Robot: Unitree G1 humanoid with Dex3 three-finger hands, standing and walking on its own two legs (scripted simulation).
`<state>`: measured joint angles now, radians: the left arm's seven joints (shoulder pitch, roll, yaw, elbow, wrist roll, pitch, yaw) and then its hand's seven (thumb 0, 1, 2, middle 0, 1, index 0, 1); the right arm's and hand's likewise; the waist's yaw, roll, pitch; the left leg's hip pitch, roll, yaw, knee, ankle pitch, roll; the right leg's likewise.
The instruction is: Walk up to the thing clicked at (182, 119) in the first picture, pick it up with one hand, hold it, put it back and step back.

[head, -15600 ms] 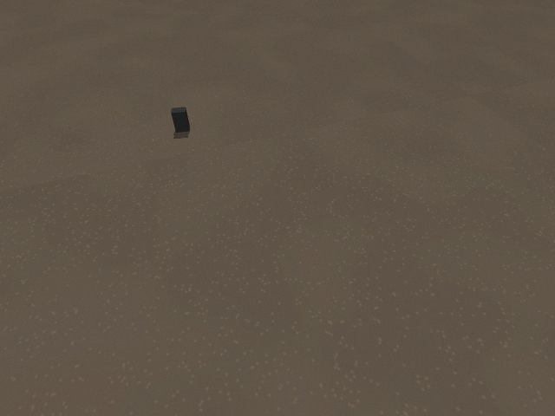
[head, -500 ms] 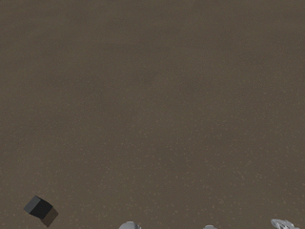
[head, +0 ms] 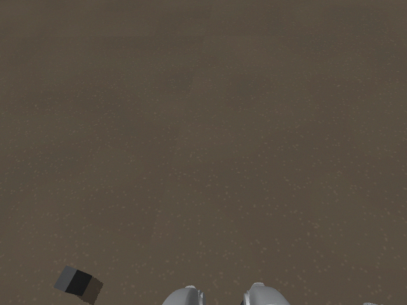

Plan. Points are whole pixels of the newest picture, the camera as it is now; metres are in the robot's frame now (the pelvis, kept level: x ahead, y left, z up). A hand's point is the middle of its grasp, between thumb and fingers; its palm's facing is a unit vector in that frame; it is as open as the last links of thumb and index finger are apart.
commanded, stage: walk up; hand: left
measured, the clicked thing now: (74, 281) +0.34 +0.61 -0.66
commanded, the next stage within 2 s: none
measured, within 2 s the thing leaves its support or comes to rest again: neither
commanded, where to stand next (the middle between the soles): -0.10 +0.53 m, yaw -16 degrees
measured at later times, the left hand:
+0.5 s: hand out of the picture +0.03 +0.58 -0.12, palm faces -0.11 -0.82 -0.57, open 7.4 cm
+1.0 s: hand out of the picture -0.03 +0.84 -0.12, palm faces -0.12 -0.76 -0.64, open 7.4 cm
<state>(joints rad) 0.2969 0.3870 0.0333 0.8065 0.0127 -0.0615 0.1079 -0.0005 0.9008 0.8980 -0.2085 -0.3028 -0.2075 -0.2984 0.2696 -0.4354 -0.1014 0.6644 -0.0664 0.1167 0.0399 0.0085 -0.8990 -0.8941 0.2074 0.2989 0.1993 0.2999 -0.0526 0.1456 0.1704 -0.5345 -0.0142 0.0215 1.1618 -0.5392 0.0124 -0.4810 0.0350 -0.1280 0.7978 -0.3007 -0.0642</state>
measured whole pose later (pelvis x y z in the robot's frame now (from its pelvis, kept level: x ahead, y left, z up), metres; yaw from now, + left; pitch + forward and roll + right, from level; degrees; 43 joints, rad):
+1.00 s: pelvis -0.18 +0.52 -0.03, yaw -10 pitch -3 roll +2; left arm 0.23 0.50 0.09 0.80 0.04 -0.04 0.10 0.00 0.90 0.90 -0.21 -0.30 -0.21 -0.30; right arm 0.20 -0.49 -0.15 0.69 -0.06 0.11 0.07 0.00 -0.90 -0.89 0.20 0.30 0.20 0.30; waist 0.02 0.04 0.17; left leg -0.40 0.06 -0.03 1.01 -0.59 -0.06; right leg -0.64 -0.21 0.20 0.87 -0.26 0.00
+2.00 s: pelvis -0.18 +0.55 +0.02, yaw -19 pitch -1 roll +1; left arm 0.13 0.35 0.04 0.96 0.01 -0.03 0.00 0.00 0.90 0.90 -0.21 -0.30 -0.20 -0.30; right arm 0.24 -0.39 -0.02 0.99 0.00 0.00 0.01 0.00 -0.90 -0.89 0.21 0.30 0.20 0.30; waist 0.01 0.05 0.07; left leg -0.34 0.01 0.00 0.70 -0.38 0.02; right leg -0.37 -0.06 -0.04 0.74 -0.35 0.00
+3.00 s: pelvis -0.16 +0.55 +0.05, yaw -15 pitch -1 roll +0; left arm 0.03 0.35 0.03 1.14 0.01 -0.01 -0.01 0.00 0.91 0.90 -0.20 -0.30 -0.20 -0.30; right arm 0.10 -0.36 -0.02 1.13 -0.01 0.01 0.02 0.01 -0.90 -0.89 0.21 0.30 0.20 0.30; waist 0.00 0.00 0.06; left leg -0.18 0.00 -0.06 0.43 -0.22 -0.01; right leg -0.16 -0.07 -0.10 0.40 -0.22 0.03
